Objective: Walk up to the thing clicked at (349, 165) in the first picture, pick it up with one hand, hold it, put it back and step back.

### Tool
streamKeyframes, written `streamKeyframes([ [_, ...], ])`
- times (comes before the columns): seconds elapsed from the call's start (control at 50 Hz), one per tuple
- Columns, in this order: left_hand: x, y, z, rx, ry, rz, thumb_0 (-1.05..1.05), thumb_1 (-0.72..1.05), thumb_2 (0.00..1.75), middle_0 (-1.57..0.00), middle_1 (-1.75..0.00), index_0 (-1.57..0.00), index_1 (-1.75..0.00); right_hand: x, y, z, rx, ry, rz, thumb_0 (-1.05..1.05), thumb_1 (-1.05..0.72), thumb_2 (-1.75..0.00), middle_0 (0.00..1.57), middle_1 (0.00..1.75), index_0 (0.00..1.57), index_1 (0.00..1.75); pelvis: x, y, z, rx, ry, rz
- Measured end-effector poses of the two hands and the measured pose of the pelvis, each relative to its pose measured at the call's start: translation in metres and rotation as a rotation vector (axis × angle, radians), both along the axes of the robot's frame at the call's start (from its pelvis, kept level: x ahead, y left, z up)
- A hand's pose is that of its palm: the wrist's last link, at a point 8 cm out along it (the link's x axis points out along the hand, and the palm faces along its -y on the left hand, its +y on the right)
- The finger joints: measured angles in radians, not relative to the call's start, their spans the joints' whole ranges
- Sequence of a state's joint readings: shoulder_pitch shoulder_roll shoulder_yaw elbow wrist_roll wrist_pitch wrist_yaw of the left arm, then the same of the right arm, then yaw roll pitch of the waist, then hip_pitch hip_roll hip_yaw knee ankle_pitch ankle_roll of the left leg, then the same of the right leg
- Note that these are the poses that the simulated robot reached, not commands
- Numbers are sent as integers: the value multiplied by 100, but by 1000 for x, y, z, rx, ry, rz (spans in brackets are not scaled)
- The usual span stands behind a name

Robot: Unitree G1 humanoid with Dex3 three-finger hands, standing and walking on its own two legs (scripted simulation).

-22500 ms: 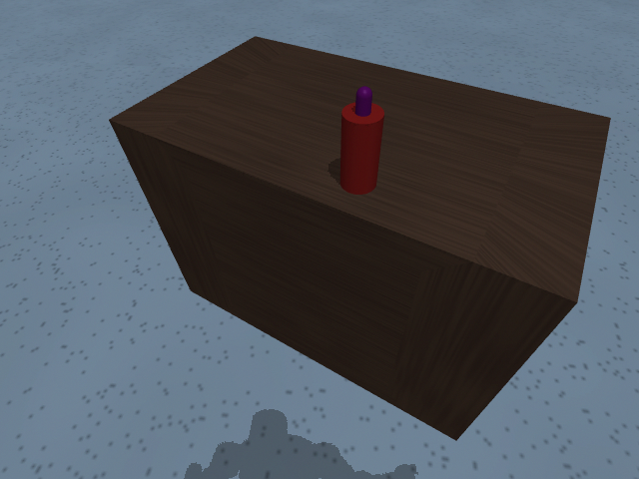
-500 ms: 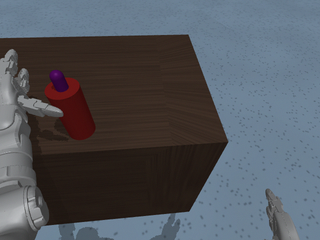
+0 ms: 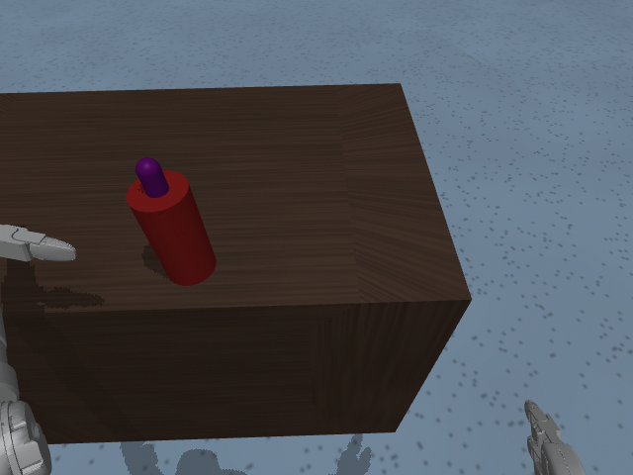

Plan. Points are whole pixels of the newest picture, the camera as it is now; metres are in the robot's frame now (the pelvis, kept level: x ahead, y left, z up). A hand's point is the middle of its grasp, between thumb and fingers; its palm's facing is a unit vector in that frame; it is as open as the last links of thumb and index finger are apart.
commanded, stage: sink last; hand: left
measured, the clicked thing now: (171, 220) +0.43 +0.21 +0.10
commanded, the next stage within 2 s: home in 0.84 s
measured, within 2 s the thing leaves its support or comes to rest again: neither
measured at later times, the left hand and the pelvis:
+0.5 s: hand (27, 404) +0.18 +0.25 +0.15, palm faces +0.39 -0.81 -0.44, open 17.4 cm; pelvis +0.00 -0.01 +0.00, yaw +1 degrees
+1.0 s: hand (19, 428) +0.17 +0.26 +0.14, palm faces +0.41 -0.79 -0.46, open 17.5 cm; pelvis -0.01 -0.02 +0.01, yaw +2 degrees
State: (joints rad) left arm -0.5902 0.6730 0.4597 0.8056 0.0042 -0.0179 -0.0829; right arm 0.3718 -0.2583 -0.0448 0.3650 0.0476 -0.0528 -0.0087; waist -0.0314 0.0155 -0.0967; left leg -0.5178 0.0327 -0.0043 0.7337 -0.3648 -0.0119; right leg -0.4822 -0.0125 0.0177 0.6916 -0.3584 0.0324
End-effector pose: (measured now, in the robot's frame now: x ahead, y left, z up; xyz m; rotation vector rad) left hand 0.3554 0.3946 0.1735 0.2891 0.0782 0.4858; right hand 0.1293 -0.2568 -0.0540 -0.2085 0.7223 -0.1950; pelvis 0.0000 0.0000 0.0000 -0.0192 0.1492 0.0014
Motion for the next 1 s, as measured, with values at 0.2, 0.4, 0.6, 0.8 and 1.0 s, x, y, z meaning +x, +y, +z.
streamKeyframes([
  [0.2, -81, -38, -7, 127, -76, -58, -1, -55, 3, -6, -3, -6, -4, 19, 10, -2, 57, -48, 22, -1, 53, -6, 6, 5, 6, 5, 5, 0, 4, 2, -57, 9],
  [0.4, -177, -87, -1, 208, -133, -102, -1, -53, 2, -6, -4, -7, -4, 19, -11, -1, 24, -60, -28, -1, 53, -6, 6, 5, 6, 5, 2, -8, 5, 16, -113, 16],
  [0.6, -234, -120, -7, 226, -88, -128, -1, -53, 2, -6, -5, -7, -5, 19, -10, -5, 45, -87, -2, -1, 52, -6, 6, 5, 6, 5, -8, -18, 3, 28, -134, 34],
  [0.8, -235, -123, 0, 272, -139, -147, -1, -54, 3, -6, -5, -7, -5, 7, -20, -3, 27, -104, -9, -1, 52, -6, 6, 5, 6, 5, -16, -25, 3, 36, -150, 33],
  [1.0, -229, -97, -16, 259, -94, -93, -1, -57, 4, -7, -6, -7, -6, 5, -24, 2, 0, -101, -18, -1, 49, -7, 7, 6, 7, 6, -14, -21, 6, 35, -148, 24],
])
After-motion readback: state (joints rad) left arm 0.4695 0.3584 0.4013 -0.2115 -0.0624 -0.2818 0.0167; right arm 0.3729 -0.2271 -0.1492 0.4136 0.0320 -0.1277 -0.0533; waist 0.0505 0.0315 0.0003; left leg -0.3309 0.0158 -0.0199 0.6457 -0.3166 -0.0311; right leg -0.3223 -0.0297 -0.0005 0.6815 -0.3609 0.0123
